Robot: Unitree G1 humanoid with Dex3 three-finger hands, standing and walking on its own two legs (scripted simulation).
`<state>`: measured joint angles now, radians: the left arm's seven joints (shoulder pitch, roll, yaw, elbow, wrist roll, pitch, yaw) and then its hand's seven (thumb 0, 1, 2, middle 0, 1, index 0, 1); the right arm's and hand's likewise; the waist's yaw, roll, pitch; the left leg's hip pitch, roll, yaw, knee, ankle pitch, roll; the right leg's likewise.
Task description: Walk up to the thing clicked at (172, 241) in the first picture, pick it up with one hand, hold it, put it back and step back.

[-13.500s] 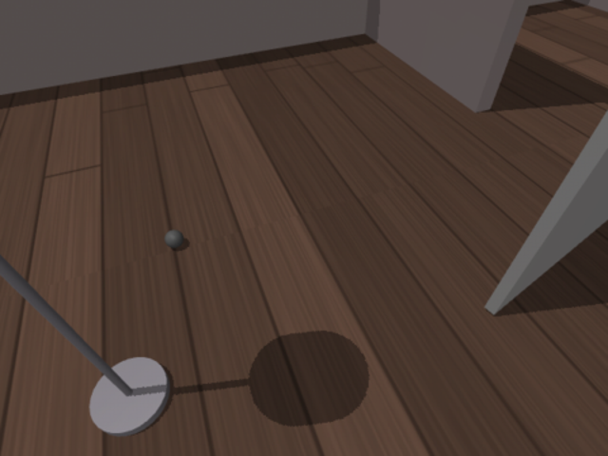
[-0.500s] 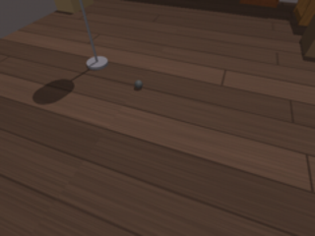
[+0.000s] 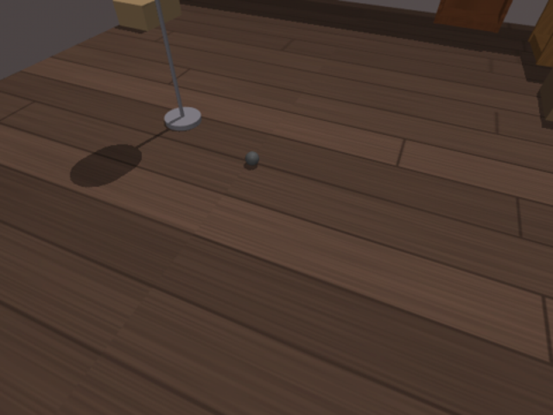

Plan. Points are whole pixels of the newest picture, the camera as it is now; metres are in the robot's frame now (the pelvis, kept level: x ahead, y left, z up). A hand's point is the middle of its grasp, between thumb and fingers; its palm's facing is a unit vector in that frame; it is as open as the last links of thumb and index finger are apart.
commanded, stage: stand
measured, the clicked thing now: (252, 158) +1.61 +0.15 -0.74
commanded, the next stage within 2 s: none
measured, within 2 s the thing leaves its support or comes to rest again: neither
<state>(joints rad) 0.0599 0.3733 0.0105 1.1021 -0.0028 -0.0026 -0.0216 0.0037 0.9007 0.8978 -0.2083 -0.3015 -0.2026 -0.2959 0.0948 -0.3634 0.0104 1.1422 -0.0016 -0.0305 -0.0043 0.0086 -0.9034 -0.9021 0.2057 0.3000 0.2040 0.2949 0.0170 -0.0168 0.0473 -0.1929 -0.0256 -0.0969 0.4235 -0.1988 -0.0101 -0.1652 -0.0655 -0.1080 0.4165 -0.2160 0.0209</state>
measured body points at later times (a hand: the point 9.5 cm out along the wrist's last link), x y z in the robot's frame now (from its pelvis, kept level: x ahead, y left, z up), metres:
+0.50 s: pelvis +0.00 -0.01 +0.00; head +0.01 -0.02 +0.45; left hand +0.09 +0.29 -0.12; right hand +0.09 -0.31 -0.13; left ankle +0.02 +0.13 -0.74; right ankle +0.01 -0.13 -0.74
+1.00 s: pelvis +0.01 -0.02 +0.00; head +0.01 -0.03 +0.45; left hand +0.10 +0.28 -0.12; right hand +0.06 -0.33 -0.13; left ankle +0.02 +0.13 -0.74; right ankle +0.01 -0.13 -0.74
